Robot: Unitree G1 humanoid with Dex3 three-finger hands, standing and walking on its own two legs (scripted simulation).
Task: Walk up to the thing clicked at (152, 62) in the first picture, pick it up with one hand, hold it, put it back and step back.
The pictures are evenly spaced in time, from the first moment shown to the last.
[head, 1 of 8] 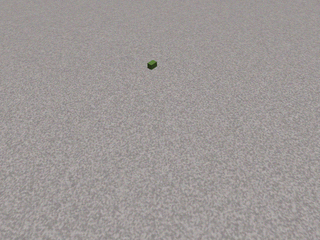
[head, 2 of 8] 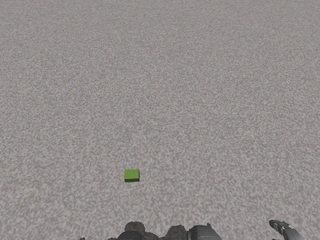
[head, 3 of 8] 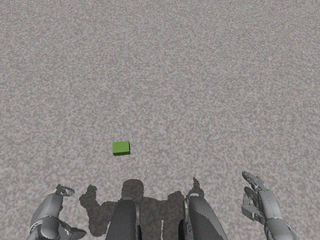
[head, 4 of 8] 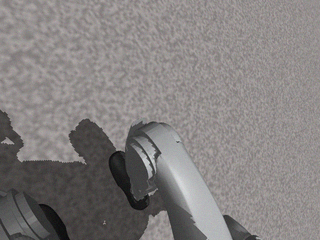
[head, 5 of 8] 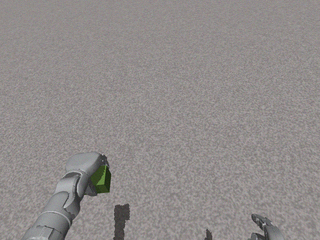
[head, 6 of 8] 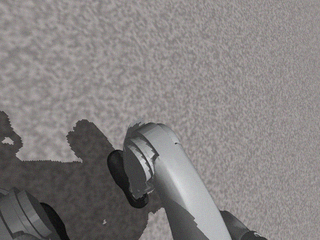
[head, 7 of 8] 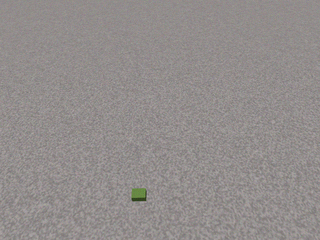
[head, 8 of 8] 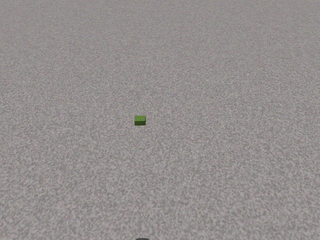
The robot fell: no
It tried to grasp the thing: yes
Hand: left
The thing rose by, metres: 0.68
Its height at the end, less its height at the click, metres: +0.00
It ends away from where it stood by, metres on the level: 0.01
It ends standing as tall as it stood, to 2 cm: yes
